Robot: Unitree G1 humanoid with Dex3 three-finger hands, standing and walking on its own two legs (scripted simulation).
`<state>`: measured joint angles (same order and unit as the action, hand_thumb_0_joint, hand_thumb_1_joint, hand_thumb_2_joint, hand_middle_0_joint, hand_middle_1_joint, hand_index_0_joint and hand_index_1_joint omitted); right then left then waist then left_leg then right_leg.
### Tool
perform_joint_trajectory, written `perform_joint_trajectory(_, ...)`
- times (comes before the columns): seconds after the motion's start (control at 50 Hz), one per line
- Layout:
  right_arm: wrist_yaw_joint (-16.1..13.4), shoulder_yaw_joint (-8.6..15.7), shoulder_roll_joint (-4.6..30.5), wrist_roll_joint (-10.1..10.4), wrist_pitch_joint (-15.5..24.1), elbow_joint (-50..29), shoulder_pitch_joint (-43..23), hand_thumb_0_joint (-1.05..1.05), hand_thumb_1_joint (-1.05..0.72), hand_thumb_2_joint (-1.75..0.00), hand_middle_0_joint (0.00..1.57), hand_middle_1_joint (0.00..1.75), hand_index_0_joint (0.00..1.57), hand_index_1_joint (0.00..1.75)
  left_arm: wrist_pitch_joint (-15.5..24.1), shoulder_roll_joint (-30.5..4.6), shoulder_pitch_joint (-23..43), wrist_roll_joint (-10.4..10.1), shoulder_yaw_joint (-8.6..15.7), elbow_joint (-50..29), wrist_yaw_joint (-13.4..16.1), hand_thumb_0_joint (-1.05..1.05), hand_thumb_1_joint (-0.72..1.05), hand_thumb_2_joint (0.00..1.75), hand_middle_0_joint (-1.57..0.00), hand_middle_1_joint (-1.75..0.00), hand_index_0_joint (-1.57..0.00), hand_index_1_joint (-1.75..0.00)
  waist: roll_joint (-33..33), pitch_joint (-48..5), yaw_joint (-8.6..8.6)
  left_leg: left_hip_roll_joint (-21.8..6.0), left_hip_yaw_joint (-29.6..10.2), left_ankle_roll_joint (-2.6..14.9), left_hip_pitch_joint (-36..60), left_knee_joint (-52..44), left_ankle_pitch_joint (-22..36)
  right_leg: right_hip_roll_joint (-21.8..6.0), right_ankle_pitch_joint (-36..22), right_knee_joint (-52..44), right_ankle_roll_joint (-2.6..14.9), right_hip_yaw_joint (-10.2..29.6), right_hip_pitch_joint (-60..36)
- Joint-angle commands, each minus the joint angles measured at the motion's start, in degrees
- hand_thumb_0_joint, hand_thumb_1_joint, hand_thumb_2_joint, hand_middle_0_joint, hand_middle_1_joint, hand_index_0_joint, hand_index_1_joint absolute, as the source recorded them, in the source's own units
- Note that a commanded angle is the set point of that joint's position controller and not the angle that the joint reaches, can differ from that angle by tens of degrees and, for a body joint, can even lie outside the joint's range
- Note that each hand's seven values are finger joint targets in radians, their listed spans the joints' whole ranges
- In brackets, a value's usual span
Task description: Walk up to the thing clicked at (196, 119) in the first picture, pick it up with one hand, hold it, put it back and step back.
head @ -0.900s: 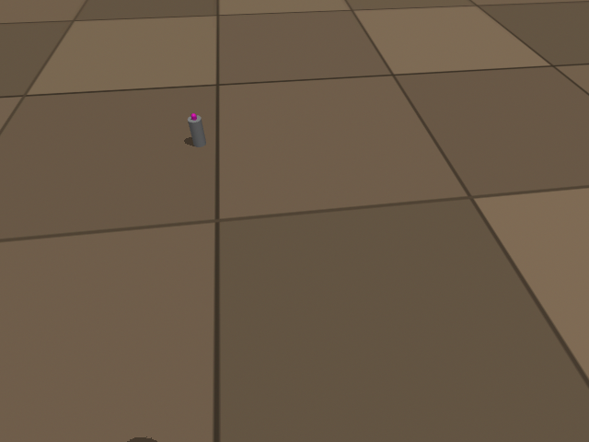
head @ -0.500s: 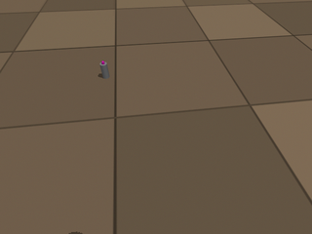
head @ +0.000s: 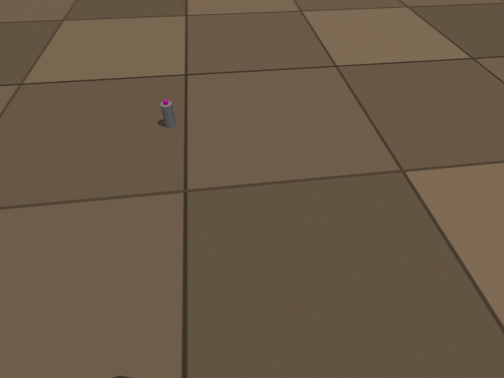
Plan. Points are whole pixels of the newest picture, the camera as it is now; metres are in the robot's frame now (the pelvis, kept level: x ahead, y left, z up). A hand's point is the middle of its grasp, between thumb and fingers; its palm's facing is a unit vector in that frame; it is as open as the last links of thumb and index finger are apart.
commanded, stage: stand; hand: left
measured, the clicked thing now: (168, 112) +1.70 +0.59 -0.69
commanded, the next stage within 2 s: walk up in 0.22 s
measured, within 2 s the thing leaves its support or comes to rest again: neither
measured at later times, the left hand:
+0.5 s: hand out of the picture +0.06 +0.35 -0.15, palm faces +0.12 -0.91 -0.40, open 7.4 cm
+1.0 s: hand (56, 270) +0.35 +0.44 -0.14, palm faces +0.09 -0.94 -0.33, open 7.4 cm
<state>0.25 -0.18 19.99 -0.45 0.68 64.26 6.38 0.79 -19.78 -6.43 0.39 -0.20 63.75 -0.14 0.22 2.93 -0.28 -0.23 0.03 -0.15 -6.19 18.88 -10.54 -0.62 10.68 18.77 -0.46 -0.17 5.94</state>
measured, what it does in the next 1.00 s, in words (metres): walks ahead: left foot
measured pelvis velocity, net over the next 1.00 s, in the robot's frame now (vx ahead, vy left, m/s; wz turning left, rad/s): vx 0.28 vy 0.15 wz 0.18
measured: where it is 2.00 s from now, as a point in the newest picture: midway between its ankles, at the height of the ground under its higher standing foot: (213, 239)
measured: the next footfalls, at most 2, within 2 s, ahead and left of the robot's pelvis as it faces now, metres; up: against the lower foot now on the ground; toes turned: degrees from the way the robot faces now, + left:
left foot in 0.58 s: +0.20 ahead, +0.24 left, +0.00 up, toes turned +13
right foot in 1.10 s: +0.56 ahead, +0.05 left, +0.00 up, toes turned +6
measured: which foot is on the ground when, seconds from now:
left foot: down 0.00-0.28, up 0.30-0.56, down 0.58-1.00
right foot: down 0.00-0.60, up 0.62-1.00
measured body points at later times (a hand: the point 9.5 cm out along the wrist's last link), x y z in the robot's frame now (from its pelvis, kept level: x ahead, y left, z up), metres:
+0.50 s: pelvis +0.05 +0.05 -0.01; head +0.05 +0.05 +0.44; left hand +0.05 +0.39 -0.12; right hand +0.17 -0.29 -0.11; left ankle +0.12 +0.21 -0.72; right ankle +0.00 -0.12 -0.75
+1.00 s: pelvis +0.28 +0.15 -0.01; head +0.29 +0.16 +0.44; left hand +0.35 +0.49 -0.12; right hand +0.32 -0.17 -0.12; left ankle +0.16 +0.23 -0.75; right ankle +0.48 +0.02 -0.71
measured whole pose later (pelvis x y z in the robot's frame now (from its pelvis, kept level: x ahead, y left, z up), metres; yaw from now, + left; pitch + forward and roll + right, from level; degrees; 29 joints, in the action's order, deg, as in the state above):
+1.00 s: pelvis +0.28 +0.15 -0.01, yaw +10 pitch -2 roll +1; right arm 3.5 3.5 21.8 -0.1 5.6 55.2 23.3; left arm 1.0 -25.1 -8.4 1.0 3.5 54.1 -6.2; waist -2.4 2.8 2.7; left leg 1.6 3.1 1.6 3.7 16.6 -18.5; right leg -6.9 4.1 37.7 1.0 -1.2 32.2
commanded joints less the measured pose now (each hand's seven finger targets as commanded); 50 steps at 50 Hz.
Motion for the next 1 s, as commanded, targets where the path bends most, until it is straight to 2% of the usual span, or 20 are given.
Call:
perform_joint_trajectory(0.0, -0.82, 2.19, 11.88, 0.0, 1.32, -3.23, -1.81, 0.0, -0.9, -0.9, 0.2, 0.3, 0.2, 0.3, 1.06, -11.87, 2.05, -0.03, 2.15, -3.13, 0.59, 0.0, 0.9, 0.9, -0.2, -0.3, -0.2, -0.3, -0.07, -3.95, 0.09, -6.99, -5.45, 1.49, 0.61, -3.03, 7.36, -6.95, -7.18, -2.67, 2.08, 5.41, -0.43)
perform_joint_trajectory(0.18, -0.81, 2.24, 12.02, -0.12, 1.22, -3.52, -1.73, 0.0, -0.9, -0.9, 0.2, 0.3, 0.2, 0.3, 1.24, -12.05, 2.17, 0.1, 2.17, -3.36, 0.72, 0.0, 0.9, 0.9, -0.2, -0.3, -0.2, -0.3, -0.55, -4.29, 0.35, -7.09, -5.3, 1.73, 1.14, -2.62, 8.21, -7.02, -8.54, -3.06, 1.84, 5.26, -0.63)
perform_joint_trajectory(0.2, 1.26, 6.63, 17.72, -1.07, 1.84, -6.93, 0.57, 0.0, -0.9, -0.9, 0.2, 0.3, 0.2, 0.3, 2.51, -19.77, -1.99, 1.04, 6.82, -5.88, -1.04, 0.0, 0.9, 0.9, -0.2, -0.3, -0.2, -0.3, -0.32, -10.09, -1.13, -4.73, -7.64, 5.95, -4.78, 3.22, -22.9, -4.87, 21.02, 3.04, 4.03, 3.58, -5.43)
perform_joint_trajectory(0.22, 2.18, 6.81, 17.96, -1.4, 1.7, -7.6, -1.42, 0.0, -0.9, -0.9, 0.2, 0.3, 0.2, 0.3, 2.71, -19.82, -3.27, 1.71, 7.3, -5.32, -1.58, 0.0, 0.9, 0.9, -0.2, -0.3, -0.2, -0.3, 0.85, -4.59, -2.68, -4.53, -8.5, 6.19, -16.56, 5.08, -30.7, -7.21, 30.23, 3.16, 5.68, 7.18, -5.28)
perform_joint_trajectory(0.24, 2.67, 6.41, 16.53, -1.69, 1.43, -9.28, -4.95, 0.0, -0.9, -0.9, 0.2, 0.3, 0.2, 0.3, 2.92, -20.3, -4.84, 1.9, 7.93, -5.16, -1.72, 0.0, 0.9, 0.9, -0.2, -0.3, -0.2, -0.3, -1.48, 0.68, -4.46, -2.02, -4.42, 4.23, -27.31, 10.23, -27.85, -10.52, 36.88, -1.86, 7.4, 11.83, -7.52)
perform_joint_trajectory(0.26, 3.05, 5.79, 13.95, -1.81, 1.49, -11.88, -8.48, 0.0, -0.9, -0.9, 0.2, 0.3, 0.2, 0.3, 3.32, -22.23, -8.18, 2.17, 8.75, -5.44, -1.59, 0.0, 0.9, 0.9, -0.2, -0.3, -0.2, -0.3, -10.75, 1.3, -6.66, 0.06, 1.05, 3.5, -34.19, 25.55, -19.31, -20.27, 43.01, -11.78, 11.69, 23.28, -9.99)
perform_joint_trajectory(0.3, 3.37, 6.78, 14.56, -2.11, 1.95, -12.83, -8.26, 0.0, -0.9, -0.9, 0.2, 0.3, 0.2, 0.3, 4.38, -22.43, -4.12, 2.04, 8.83, -8.56, -1.31, 0.0, 0.9, 0.9, -0.2, -0.3, -0.2, -0.3, -6.52, 4.64, -5.7, -5.64, -4.73, 1.24, -38.39, 32.54, -13.69, -27.37, 33.19, -14.63, 15.9, 28.12, -7.36)
perform_joint_trajectory(0.36, 4.82, 7.7, 15.53, -1.23, 2.59, -11.6, -2.89, 0.0, -0.9, -0.9, 0.2, 0.3, 0.2, 0.3, 4.96, -19.76, -2.46, 1.96, 8.38, -9.91, -1.46, 0.0, 0.9, 0.9, -0.2, -0.3, -0.2, -0.3, -5.17, 0.09, -2.64, -6.34, -4.18, 0.54, -33.69, 29.52, -12.55, -18.51, 26.34, -12.45, 12.43, 14.27, -11.72)
perform_joint_trajectory(0.46, 6.65, 8.14, 14.46, -0.93, 1.67, -13.03, -0.99, 0.0, -0.9, -0.9, 0.2, 0.3, 0.2, 0.3, 4.79, -22.24, 1.3, 1.98, 8.63, -12.89, -2.71, 0.0, 0.9, 0.9, -0.2, -0.3, -0.2, -0.3, -12.03, 2.32, -0.62, -6.49, 1.34, -0.65, -18.06, 19.4, -5.34, -14.02, 22.62, -11.02, 9.82, 1.43, 5.28)
perform_joint_trajectory(0.52, 6.22, 9.1, 14.97, -0.79, 2.17, -10.55, 6.34, 0.0, -0.9, -0.9, 0.2, 0.3, 0.2, 0.3, 4.07, -21.74, 2.65, 1.76, 8.16, -12.82, -3.15, 0.0, 0.9, 0.9, -0.2, -0.3, -0.2, -0.3, -6.94, 1.16, 3.31, -4.09, 6.31, -0.54, -2.63, 14.54, 2.03, -13.04, 24.29, -2.93, 9.06, -3.35, 14.5)
perform_joint_trajectory(0.56, 4.74, 10.95, 18.85, -1.31, 2.63, -6.82, 17.79, 0.0, -0.9, -0.9, 0.2, 0.3, 0.2, 0.3, 3.49, -17.8, 0.47, 2.01, 6.82, -12.6, -3.14, 0.0, 0.9, 0.9, -0.2, -0.3, -0.2, -0.3, 6.02, -4.46, 8.8, -1.1, 6.51, 1.54, 13.2, 15.08, -4.66, -8.75, 17.3, 19.42, 7.5, -7.95, 21.78)
perform_joint_trajectory(0.58, 3.56, 12.23, 23.24, -1.91, 2.97, -5.28, 25.27, 0.0, -0.9, -0.9, 0.2, 0.3, 0.2, 0.3, 3.19, -12.94, -2.22, 1.7, 5.3, -12.86, -3.49, 0.0, 0.9, 0.9, -0.2, -0.3, -0.2, -0.3, 20.81, -5.42, 11.43, -7.09, -7.91, 5.18, 18.76, 5.05, -23.93, -2.52, 21.81, 41.69, 5.72, -9.93, 31.33)
perform_joint_trajectory(0.6, 3.13, 12.23, 28.47, -1.74, 3.74, -8.25, 22.06, 0.0, -0.9, -0.9, 0.2, 0.3, 0.2, 0.3, 3.23, -12.29, -2.19, 0.39, 4.49, -14.5, -3.22, 0.0, 0.9, 0.9, -0.2, -0.3, -0.2, -0.3, 23.84, -4.01, 9.51, -20.04, -40.25, 10.07, 13.9, -10.94, -43.03, 3.21, 23.97, 51.93, 4.48, -2.37, 40.39)
perform_joint_trajectory(0.62, 3.46, 12.34, 30.22, 0.44, 3.64, -10.92, 15.42, 0.0, -0.9, -0.9, 0.2, 0.3, 0.2, 0.3, 3.34, -18.37, -0.77, 0.99, 5.28, -14.94, -2.82, 0.0, 0.9, 0.9, -0.2, -0.3, -0.2, -0.3, 16.78, -1.73, 7.41, -25.54, -48.57, 15.66, 7.48, -14.84, -45.17, -1.61, 21.1, 53.03, 5.04, 3.98, 36.72)
perform_joint_trajectory(0.64, 3.05, 11.91, 28.56, 0.6, 3.68, -12.0, 11.26, 0.0, -0.9, -0.9, 0.2, 0.3, 0.2, 0.3, 3.72, -20.26, 0.36, 0.82, 5.14, -14.17, -2.57, 0.0, 0.9, 0.9, -0.2, -0.3, -0.2, -0.3, 11.01, 0.7, 5.41, -25.85, -45.95, 16.75, 3.34, -13.75, -41.72, -4.59, 17.64, 52.83, 4.73, 5.7, 36.98)
perform_joint_trajectory(0.66, 2.67, 10.64, 25.16, 0.36, 4.31, -12.84, 8.66, 0.0, -0.9, -0.9, 0.2, 0.3, 0.2, 0.3, 3.84, -20.83, -0.83, 0.08, 5.51, -12.16, -2.71, 0.0, 0.9, 0.9, -0.2, -0.3, -0.2, -0.3, 5.4, 2.25, 3.39, -21.12, -32.53, 13.77, 0.82, -9.26, -30.97, -6.74, 12.3, 50.46, 4.14, 6.83, 34.43)
perform_joint_trajectory(0.7, 2.42, 8.7, 19.93, 0.7, 5.27, -13.24, 7.96, 0.0, -0.9, -0.9, 0.2, 0.3, 0.2, 0.3, 3.27, -19.68, -6.06, -0.8, 6.09, -9.83, -3.67, 0.0, 0.9, 0.9, -0.2, -0.3, -0.2, -0.3, 6.2, 1.25, 0.8, -13.84, -17.16, 8.33, -2.18, -7.98, -19.75, -7.72, 5.33, 43.03, 3.29, 4.56, 28.83)
perform_joint_trajectory(0.82, 2.31, 8.18, 19.07, 0.76, 6.58, -14.29, 9.82, 0.0, -0.9, -0.9, 0.2, 0.3, 0.2, 0.3, 2.07, -17.65, -1.6, 0.49, 6.52, -13.01, -5.27, 0.0, 0.9, 0.9, -0.2, -0.3, -0.2, -0.3, 5.08, 3.9, 0.87, -13.6, -9.27, 10.86, -2.07, -12.44, -10.86, -7.8, -2.51, 30.24, -0.53, 1.39, 29.41)
perform_joint_trajectory(0.9, 2.09, 8.24, 19.08, 0.78, 6.85, -13.54, 15.05, 0.0, -0.9, -0.9, 0.2, 0.3, 0.2, 0.3, 2.35, -14.9, 7.36, 0.63, 6.12, -16.9, -5.81, 0.0, 0.9, 0.9, -0.2, -0.3, -0.2, -0.3, 4.52, 5.36, 3.93, -13.2, -7.54, 8.67, 3.44, -11.57, 2.42, -6.79, -6.56, 21.11, 0.88, -1.06, 31.05)
perform_joint_trajectory(0.98, 1.51, 8.39, 19.07, 0.24, 6.33, -14.24, 15.64, 0.0, -0.9, -0.9, 0.2, 0.3, 0.2, 0.3, 2.77, -12.91, 9.48, 0.29, 5.77, -17.84, -5.78, 0.0, 0.9, 0.9, -0.2, -0.3, -0.2, -0.3, 3.95, 2.52, 3.76, -11.8, -3.05, 7.5, 6.27, -6.15, 17.9, -4.19, -8.24, 13.25, 2.67, -3.98, 24.52)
